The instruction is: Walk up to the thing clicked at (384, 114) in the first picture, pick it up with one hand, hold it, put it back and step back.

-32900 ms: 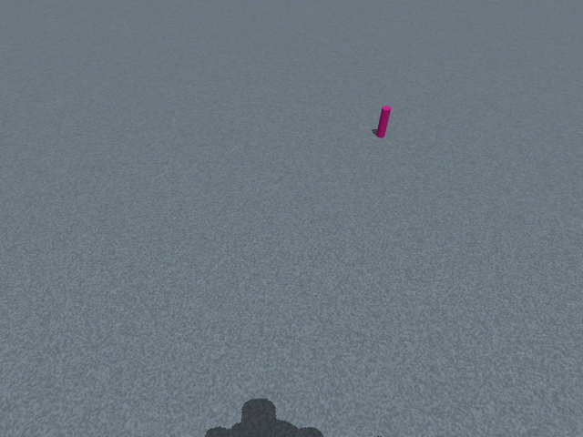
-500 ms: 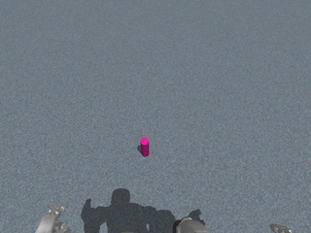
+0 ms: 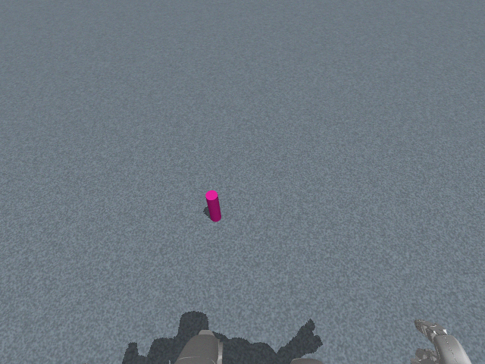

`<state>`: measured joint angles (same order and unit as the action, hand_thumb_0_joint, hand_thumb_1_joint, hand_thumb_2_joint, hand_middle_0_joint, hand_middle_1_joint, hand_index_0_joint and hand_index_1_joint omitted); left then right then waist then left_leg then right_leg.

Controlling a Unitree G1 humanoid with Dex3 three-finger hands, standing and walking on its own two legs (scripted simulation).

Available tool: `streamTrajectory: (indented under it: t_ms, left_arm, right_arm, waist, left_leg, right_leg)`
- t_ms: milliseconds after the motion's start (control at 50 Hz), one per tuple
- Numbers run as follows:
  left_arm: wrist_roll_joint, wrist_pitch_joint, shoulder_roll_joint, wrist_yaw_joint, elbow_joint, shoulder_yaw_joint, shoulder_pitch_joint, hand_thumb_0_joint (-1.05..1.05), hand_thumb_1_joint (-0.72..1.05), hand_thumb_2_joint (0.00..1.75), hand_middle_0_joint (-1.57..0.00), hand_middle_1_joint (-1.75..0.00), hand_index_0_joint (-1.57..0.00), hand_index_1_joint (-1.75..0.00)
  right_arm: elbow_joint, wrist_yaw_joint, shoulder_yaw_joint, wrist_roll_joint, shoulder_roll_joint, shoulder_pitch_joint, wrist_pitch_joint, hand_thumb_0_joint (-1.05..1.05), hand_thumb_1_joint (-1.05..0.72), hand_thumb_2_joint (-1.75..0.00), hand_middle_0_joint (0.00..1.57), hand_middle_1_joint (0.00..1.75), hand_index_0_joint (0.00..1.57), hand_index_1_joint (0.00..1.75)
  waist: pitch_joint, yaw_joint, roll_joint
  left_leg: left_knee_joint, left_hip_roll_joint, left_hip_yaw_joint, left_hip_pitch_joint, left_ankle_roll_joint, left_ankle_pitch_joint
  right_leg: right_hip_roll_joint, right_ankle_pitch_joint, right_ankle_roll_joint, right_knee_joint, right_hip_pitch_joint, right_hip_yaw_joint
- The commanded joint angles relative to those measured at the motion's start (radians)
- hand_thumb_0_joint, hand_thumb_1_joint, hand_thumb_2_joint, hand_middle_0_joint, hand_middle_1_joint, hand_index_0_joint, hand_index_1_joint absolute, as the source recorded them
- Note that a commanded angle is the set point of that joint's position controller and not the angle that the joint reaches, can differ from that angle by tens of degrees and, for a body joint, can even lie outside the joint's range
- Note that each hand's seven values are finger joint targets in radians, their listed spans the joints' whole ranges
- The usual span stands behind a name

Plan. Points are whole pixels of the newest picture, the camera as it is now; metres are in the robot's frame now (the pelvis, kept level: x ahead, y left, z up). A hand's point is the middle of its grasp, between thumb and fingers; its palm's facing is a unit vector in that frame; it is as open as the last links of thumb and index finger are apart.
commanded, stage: step back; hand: left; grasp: from the side
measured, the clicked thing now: (213, 206) +0.78 +0.16 -0.65
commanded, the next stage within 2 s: stand in 1.84 s
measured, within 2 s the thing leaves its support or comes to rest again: neither
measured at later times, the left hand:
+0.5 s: hand out of the picture -0.05 +0.24 -0.14, palm faces +0.05 -0.94 -0.32, open 7.3 cm
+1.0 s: hand out of the picture -0.26 +0.20 -0.12, palm faces +0.09 -0.89 -0.44, open 7.4 cm
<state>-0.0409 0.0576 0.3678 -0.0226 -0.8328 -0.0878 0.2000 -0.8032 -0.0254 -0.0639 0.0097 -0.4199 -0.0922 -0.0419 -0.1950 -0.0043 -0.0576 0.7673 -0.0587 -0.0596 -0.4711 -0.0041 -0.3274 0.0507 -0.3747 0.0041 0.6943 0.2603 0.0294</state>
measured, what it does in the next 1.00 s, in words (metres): walks backwards: left foot, then right foot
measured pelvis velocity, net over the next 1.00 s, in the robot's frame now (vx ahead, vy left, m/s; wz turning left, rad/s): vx -0.29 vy -0.09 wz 0.09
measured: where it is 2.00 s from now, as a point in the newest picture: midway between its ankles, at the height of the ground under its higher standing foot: outside the picture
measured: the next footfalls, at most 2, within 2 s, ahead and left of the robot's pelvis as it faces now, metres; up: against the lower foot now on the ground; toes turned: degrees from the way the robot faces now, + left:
left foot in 0.28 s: -0.07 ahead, +0.09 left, +0.00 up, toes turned +2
right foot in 0.68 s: -0.24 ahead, -0.21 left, +0.00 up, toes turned +2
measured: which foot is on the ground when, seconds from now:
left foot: up 0.00-0.26, down 0.28-0.72, up 0.74-1.00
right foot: down 0.00-0.30, up 0.32-0.66, down 0.68-1.00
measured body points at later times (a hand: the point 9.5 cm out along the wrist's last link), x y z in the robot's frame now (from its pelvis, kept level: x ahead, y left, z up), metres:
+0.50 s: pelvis -0.16 -0.02 +0.02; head -0.11 +0.02 +0.46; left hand -0.06 +0.29 -0.12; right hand -0.06 -0.34 -0.07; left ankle -0.11 +0.09 -0.71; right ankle -0.19 -0.20 -0.60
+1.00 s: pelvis -0.29 -0.09 +0.01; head -0.27 -0.10 +0.46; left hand -0.27 +0.24 -0.09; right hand -0.23 -0.41 -0.12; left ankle -0.31 +0.03 -0.70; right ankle -0.28 -0.21 -0.71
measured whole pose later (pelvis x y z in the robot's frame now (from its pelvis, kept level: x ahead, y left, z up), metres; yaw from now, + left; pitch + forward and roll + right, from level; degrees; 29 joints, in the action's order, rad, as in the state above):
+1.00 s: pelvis -0.29 -0.09 +0.01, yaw +5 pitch -1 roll +0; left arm -0.05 0.00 0.38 -0.02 -0.88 -0.09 0.27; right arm -0.96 0.01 -0.06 0.03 -0.41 -0.30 -0.03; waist -0.05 0.03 -0.04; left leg 0.79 0.02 -0.05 -0.32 -0.03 -0.48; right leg -0.04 -0.36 0.01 0.66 0.28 -0.05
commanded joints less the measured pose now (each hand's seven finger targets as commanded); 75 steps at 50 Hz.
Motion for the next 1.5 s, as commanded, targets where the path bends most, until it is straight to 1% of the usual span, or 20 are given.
streamTrajectory:
  t_ms: [0, 60, 180, 240, 320, 400, 520, 640, 660, 700, 720, 800, 900, 1000, 1040, 1080, 1300, 1340, 1360, 1480]
  left_arm:
    - [-0.011, -0.027, 0.344, 0.023, 0.165, -0.091, -0.145, 0.00, 0.90, 0.90, -0.20, -0.30, -0.20, -0.30]
    - [-0.012, -0.025, 0.238, 0.029, 0.159, -0.073, -0.137, 0.00, 0.90, 0.90, -0.20, -0.30, -0.20, -0.30]
    - [-0.015, -0.013, 0.224, 0.044, 0.176, -0.069, -0.032, 0.00, 0.90, 0.90, -0.20, -0.30, -0.20, -0.30]
    - [0.013, 0.009, 0.225, 0.037, 0.194, -0.053, -0.073, 0.00, 0.90, 0.90, -0.20, -0.30, -0.20, -0.30]
    - [0.006, 0.022, 0.237, 0.049, 0.208, -0.067, -0.127, 0.00, 0.90, 0.90, -0.20, -0.30, -0.20, -0.30]
    - [0.021, 0.026, 0.215, 0.030, 0.140, -0.071, -0.003, 0.00, 0.90, 0.90, -0.20, -0.30, -0.20, -0.30]
    - [0.009, 0.004, 0.195, 0.029, 0.140, -0.055, -0.024, 0.00, 0.90, 0.90, -0.20, -0.30, -0.20, -0.30]
    - [0.017, -0.019, 0.193, 0.009, -0.008, -0.051, 0.182, 0.00, 0.90, 0.90, -0.20, -0.30, -0.20, -0.30]
    - [0.009, -0.022, 0.213, 0.009, -0.042, -0.064, 0.198, 0.00, 0.90, 0.90, -0.20, -0.30, -0.20, -0.30]
    - [-0.017, -0.026, 0.379, 0.011, 0.029, -0.105, 0.089, 0.00, 0.90, 0.90, -0.20, -0.30, -0.20, -0.30]
    - [-0.022, -0.024, 0.443, 0.022, 0.068, -0.107, -0.004, 0.00, 0.90, 0.90, -0.20, -0.30, -0.20, -0.30]
    - [-0.008, -0.055, 0.259, 0.030, 0.060, -0.064, -0.098, 0.00, 0.90, 0.90, -0.20, -0.30, -0.20, -0.30]
    - [-0.018, -0.082, 0.297, 0.026, 0.034, -0.080, 0.009, 0.00, 0.90, 0.90, -0.20, -0.30, -0.20, -0.30]
    - [0.007, -0.068, 0.264, 0.019, 0.020, -0.050, 0.027, 0.00, 0.90, 0.90, -0.20, -0.30, -0.20, -0.30]
    - [0.020, -0.070, 0.129, 0.017, 0.045, -0.012, 0.041, 0.00, 0.90, 0.90, -0.20, -0.30, -0.20, -0.30]
    - [0.011, -0.077, 0.271, 0.023, 0.043, -0.047, -0.095, 0.00, 0.90, 0.90, -0.20, -0.30, -0.20, -0.30]
    - [0.020, -0.119, 0.206, 0.031, -0.093, -0.045, 0.104, 0.00, 0.90, 0.90, -0.20, -0.30, -0.20, -0.30]
    - [-0.002, -0.131, 0.318, 0.044, -0.058, -0.064, 0.076, 0.00, 0.90, 0.90, -0.20, -0.30, -0.20, -0.30]
    - [0.001, -0.126, 0.344, 0.043, -0.038, -0.064, -0.020, 0.00, 0.90, 0.90, -0.20, -0.30, -0.20, -0.30]
    - [0.006, -0.130, 0.303, 0.043, -0.057, -0.048, -0.082, 0.00, 0.90, 0.90, -0.20, -0.30, -0.20, -0.30]
  right_arm:
    - [0.052, -0.026, -0.066, -0.009, -0.214, -0.078, 0.022, 0.00, -0.90, -0.90, 0.20, 0.30, 0.20, 0.30]
    - [0.019, -0.023, -0.041, -0.012, -0.161, -0.116, 0.032, 0.00, -0.90, -0.90, 0.20, 0.30, 0.20, 0.30]
    - [0.033, -0.030, -0.025, 0.003, -0.127, -0.136, 0.054, 0.00, -0.90, -0.90, 0.20, 0.30, 0.20, 0.30]
    - [-0.009, -0.025, -0.039, 0.017, -0.132, -0.231, 0.061, 0.00, -0.90, -0.90, 0.20, 0.30, 0.20, 0.30]
    - [0.055, -0.027, -0.095, 0.036, -0.371, -0.090, 0.066, 0.00, -0.90, -0.90, 0.20, 0.30, 0.20, 0.30]
    - [0.057, -0.037, -0.053, 0.034, -0.218, -0.029, 0.071, 0.00, -0.90, -0.90, 0.20, 0.30, 0.20, 0.30]
    - [0.054, -0.028, -0.060, 0.025, -0.211, -0.117, 0.056, 0.00, -0.90, -0.90, 0.20, 0.30, 0.20, 0.30]
    - [0.067, -0.007, -0.077, 0.034, -0.290, -0.025, 0.018, 0.00, -0.90, -0.90, 0.20, 0.30, 0.20, 0.30]
    - [0.066, -0.005, -0.065, 0.031, -0.246, -0.031, 0.010, 0.00, -0.90, -0.90, 0.20, 0.30, 0.20, 0.30]
    - [0.104, -0.018, -0.030, 0.018, -0.121, -0.025, 0.019, 0.00, -0.90, -0.90, 0.20, 0.30, 0.20, 0.30]
    - [0.095, -0.028, -0.060, 0.023, -0.196, 0.025, 0.023, 0.00, -0.90, -0.90, 0.20, 0.30, 0.20, 0.30]
    - [-0.003, -0.006, -0.042, 0.010, -0.156, -0.103, 0.028, 0.00, -0.90, -0.90, 0.20, 0.30, 0.20, 0.30]
    - [-0.019, 0.017, -0.040, 0.020, -0.174, -0.093, 0.055, 0.00, -0.90, -0.90, 0.20, 0.30, 0.20, 0.30]
    - [-0.076, 0.024, -0.048, 0.035, -0.142, -0.173, 0.095, 0.00, -0.90, -0.90, 0.20, 0.30, 0.20, 0.30]
    - [-0.094, 0.018, -0.088, 0.045, -0.252, -0.246, 0.107, 0.00, -0.90, -0.90, 0.20, 0.30, 0.20, 0.30]
    - [-0.087, 0.021, -0.104, 0.024, -0.329, -0.225, 0.102, 0.00, -0.90, -0.90, 0.20, 0.30, 0.20, 0.30]
    - [-0.044, 0.025, -0.021, 0.003, -0.114, -0.110, 0.064, 0.00, -0.90, -0.90, 0.20, 0.30, 0.20, 0.30]
    - [-0.039, 0.012, 0.004, 0.002, -0.052, -0.166, 0.052, 0.00, -0.90, -0.90, 0.20, 0.30, 0.20, 0.30]
    - [-0.070, 0.006, -0.028, 0.006, -0.140, -0.178, 0.041, 0.00, -0.90, -0.90, 0.20, 0.30, 0.20, 0.30]
    - [-0.133, 0.021, -0.033, 0.019, -0.156, -0.185, 0.037, 0.00, -0.90, -0.90, 0.20, 0.30, 0.20, 0.30]
  waist:
    - [0.125, 0.000, 0.320]
    - [0.146, 0.001, 0.229]
    - [0.254, 0.052, 0.299]
    - [0.289, 0.001, 0.222]
    - [0.178, -0.023, -0.166]
    - [0.185, 0.057, -0.020]
    - [0.263, -0.028, -0.096]
    - [0.327, 0.038, -0.211]
    - [0.288, 0.045, -0.105]
    - [0.143, 0.055, 0.295]
    - [0.086, 0.086, 0.319]
    - [0.061, -0.010, 0.174]
    - [0.117, 0.073, 0.283]
    - [0.200, 0.016, 0.192]
    - [0.250, -0.003, -0.168]
    - [0.074, -0.039, -0.074]
    - [0.217, 0.066, -0.006]
    - [0.237, 0.051, 0.209]
    - [0.206, 0.038, 0.136]
    - [0.131, 0.017, 0.181]
  left_leg:
    - [0.428, 0.094, -0.087, 0.118, 0.016, -0.238]
    - [0.432, 0.175, -0.058, 0.004, 0.001, -0.142]
    - [-0.015, 0.090, 0.021, -0.014, -0.004, -0.198]
    - [-0.371, 0.098, 0.086, 0.209, 0.014, 0.119]
    - [-0.478, -0.432, -0.594, 0.047, 0.339, 0.309]
    - [-0.344, -0.173, -0.171, 0.195, 0.200, 0.452]
    - [-0.296, -0.175, -0.157, 0.442, 0.243, 0.395]
    - [-0.300, -0.157, -0.094, 0.192, 0.184, -0.075]
    - [-0.206, -0.099, -0.061, 0.081, 0.140, -0.143]
    - [0.160, 0.142, 0.007, -0.219, 0.009, -0.271]
    - [0.292, 0.095, -0.085, -0.090, -0.012, -0.267]
    - [0.389, 0.148, -0.082, -0.047, -0.001, -0.055]
    - [0.065, 0.064, -0.020, -0.115, -0.031, -0.136]
    - [-0.456, 0.092, 0.051, 0.278, 0.027, -0.030]
    - [-0.497, -0.174, -0.421, 0.564, 0.123, -0.048]
    - [-0.554, -0.337, -0.598, 0.298, 0.307, -0.316]
    - [-0.117, -0.026, -0.022, 0.038, 0.097, 0.063]
    - [0.160, 0.108, -0.049, -0.068, 0.028, -0.267]
    - [0.219, 0.063, -0.085, 0.028, 0.021, -0.298]
    - [0.158, 0.024, -0.047, 0.064, 0.012, -0.154]
  right_leg:
    - [-0.417, 0.034, 0.274, -0.425, 0.321, 0.465]
    - [-0.222, 0.299, 0.186, -0.274, 0.111, 0.185]
    - [-0.272, 0.567, 0.210, -0.159, -0.248, 0.206]
    - [-0.227, 0.474, 0.145, -0.020, -0.136, 0.141]
    - [-0.012, -0.264, 0.008, 0.545, 0.183, 0.190]
    - [0.065, -0.088, 0.005, 0.669, 0.276, 0.208]
    - [0.010, -0.121, -0.063, 0.367, 0.285, 0.124]
    - [-0.042, -0.027, 0.015, -0.214, -0.105, -0.057]
    - [-0.035, -0.015, 0.032, -0.262, -0.146, -0.030]
    - [-0.350, -0.421, 0.166, -0.431, 0.041, 0.494]
    - [-0.487, -0.510, 0.283, -0.518, 0.292, 0.643]
    - [-0.230, -0.131, 0.137, -0.355, 0.189, 0.186]
    - [-0.289, -0.364, 0.176, -0.370, -0.112, 0.288]
    - [-0.272, 0.090, 0.138, -0.137, -0.056, 0.143]
    - [-0.059, -0.089, 0.029, 0.230, 0.331, -0.053]
    - [-0.136, -0.181, 0.033, 0.308, 0.356, 0.045]
    - [-0.047, 0.191, 0.016, -0.222, -0.250, -0.064]
    - [-0.419, -0.046, 0.140, -0.418, -0.187, 0.466]
    - [-0.475, -0.221, 0.225, -0.445, -0.023, 0.511]
    - [-0.341, -0.075, 0.172, -0.369, 0.085, 0.245]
